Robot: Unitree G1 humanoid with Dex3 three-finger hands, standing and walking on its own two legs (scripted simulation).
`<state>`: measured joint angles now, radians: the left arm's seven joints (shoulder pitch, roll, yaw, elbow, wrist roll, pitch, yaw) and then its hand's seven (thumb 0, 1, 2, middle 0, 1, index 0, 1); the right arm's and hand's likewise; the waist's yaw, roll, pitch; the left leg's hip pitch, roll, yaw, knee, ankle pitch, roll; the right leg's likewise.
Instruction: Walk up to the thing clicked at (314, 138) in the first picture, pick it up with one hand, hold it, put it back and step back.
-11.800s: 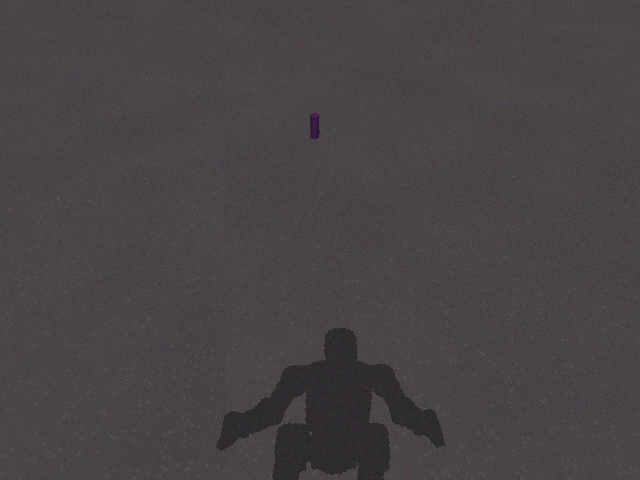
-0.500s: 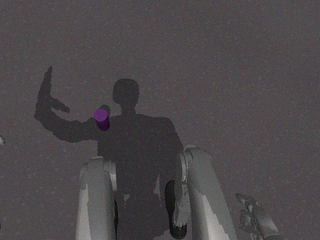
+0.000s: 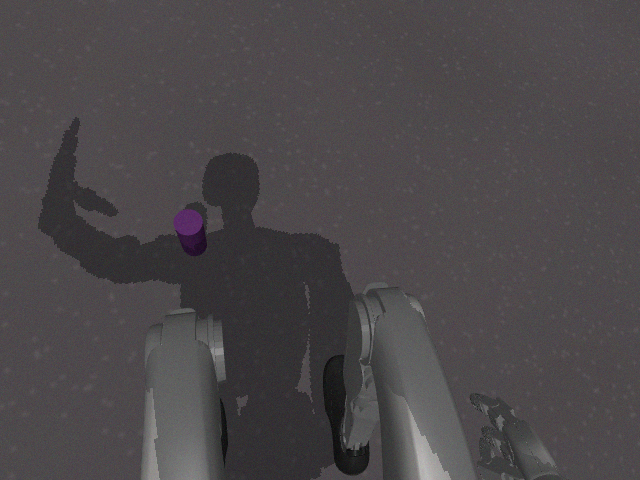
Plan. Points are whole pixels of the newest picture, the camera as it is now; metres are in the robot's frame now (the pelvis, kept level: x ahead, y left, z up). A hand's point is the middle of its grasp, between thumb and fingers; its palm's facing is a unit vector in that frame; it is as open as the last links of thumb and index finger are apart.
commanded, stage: approach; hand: left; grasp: from the side
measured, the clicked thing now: (191, 234) +0.49 +0.14 -0.32
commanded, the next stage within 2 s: close in in 0.60 s
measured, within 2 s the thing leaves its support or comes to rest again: neither
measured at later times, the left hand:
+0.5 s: hand (64, 225) +0.44 +0.27 -0.13, palm faces -0.13 -0.99 +0.02, open 17.1 cm
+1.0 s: hand (165, 242) +0.46 +0.17 -0.25, palm faces -0.12 -0.99 +0.05, open 17.5 cm
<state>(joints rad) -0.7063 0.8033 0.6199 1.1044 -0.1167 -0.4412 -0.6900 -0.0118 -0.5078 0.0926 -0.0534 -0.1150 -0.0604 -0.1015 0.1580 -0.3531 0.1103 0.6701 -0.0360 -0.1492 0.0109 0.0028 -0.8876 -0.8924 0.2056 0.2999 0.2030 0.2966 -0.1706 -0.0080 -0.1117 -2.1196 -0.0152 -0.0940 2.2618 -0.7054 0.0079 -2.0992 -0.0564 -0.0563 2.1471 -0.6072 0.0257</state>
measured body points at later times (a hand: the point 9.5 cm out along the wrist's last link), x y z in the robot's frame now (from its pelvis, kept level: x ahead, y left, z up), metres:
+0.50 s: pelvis -0.01 +0.00 -0.05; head +0.23 +0.10 +0.33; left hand +0.45 +0.33 -0.13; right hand +0.11 -0.28 -0.12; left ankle +0.08 +0.12 -0.35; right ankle +0.12 -0.13 -0.35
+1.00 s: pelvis -0.02 +0.01 -0.09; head +0.24 +0.14 +0.26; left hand +0.46 +0.23 -0.25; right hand +0.08 -0.26 -0.13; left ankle +0.08 +0.12 -0.35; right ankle +0.12 -0.13 -0.35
